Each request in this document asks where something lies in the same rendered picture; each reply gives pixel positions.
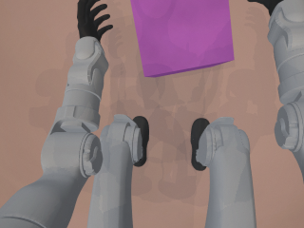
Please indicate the robot right hand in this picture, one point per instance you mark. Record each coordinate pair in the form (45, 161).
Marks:
(269, 4)

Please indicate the carton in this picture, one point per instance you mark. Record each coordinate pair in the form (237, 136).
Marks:
(176, 36)

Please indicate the right robot forearm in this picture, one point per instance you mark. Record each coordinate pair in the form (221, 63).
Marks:
(286, 34)

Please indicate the right robot upper arm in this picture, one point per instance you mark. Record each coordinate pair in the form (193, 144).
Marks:
(289, 130)

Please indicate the left robot forearm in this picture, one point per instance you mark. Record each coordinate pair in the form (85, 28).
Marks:
(84, 87)

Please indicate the robot left foot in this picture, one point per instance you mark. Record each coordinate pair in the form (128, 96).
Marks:
(143, 124)

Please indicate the robot left hand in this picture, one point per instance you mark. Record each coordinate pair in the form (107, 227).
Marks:
(87, 26)

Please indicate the left robot upper arm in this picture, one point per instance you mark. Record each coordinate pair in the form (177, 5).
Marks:
(68, 160)

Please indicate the robot left shin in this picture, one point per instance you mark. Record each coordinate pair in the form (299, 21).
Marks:
(119, 118)

